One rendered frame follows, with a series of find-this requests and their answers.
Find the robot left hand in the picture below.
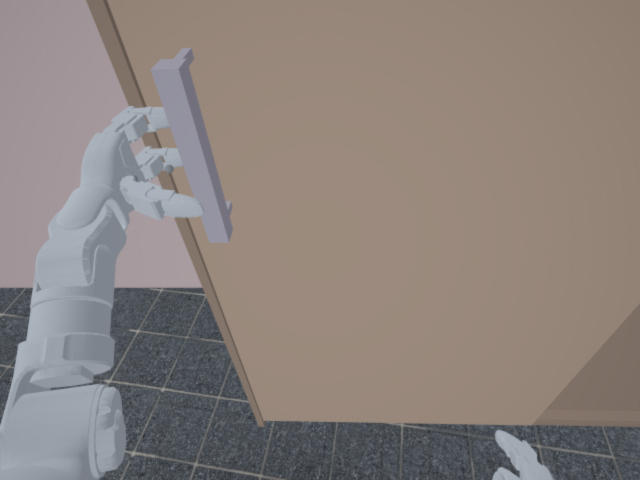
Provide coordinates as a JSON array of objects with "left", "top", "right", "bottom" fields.
[{"left": 80, "top": 106, "right": 204, "bottom": 220}]

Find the left robot forearm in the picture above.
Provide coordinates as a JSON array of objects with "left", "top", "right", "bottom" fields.
[{"left": 0, "top": 185, "right": 130, "bottom": 456}]

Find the robot left upper arm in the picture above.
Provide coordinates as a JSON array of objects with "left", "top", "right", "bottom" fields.
[{"left": 0, "top": 384, "right": 126, "bottom": 480}]

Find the handle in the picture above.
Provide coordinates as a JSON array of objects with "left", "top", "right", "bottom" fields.
[{"left": 151, "top": 48, "right": 233, "bottom": 243}]

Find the wardrobe door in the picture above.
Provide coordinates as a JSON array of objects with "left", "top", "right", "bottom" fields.
[
  {"left": 545, "top": 304, "right": 640, "bottom": 411},
  {"left": 107, "top": 0, "right": 640, "bottom": 426}
]

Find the robot right hand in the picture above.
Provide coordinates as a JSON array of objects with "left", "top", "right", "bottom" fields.
[{"left": 492, "top": 430, "right": 554, "bottom": 480}]

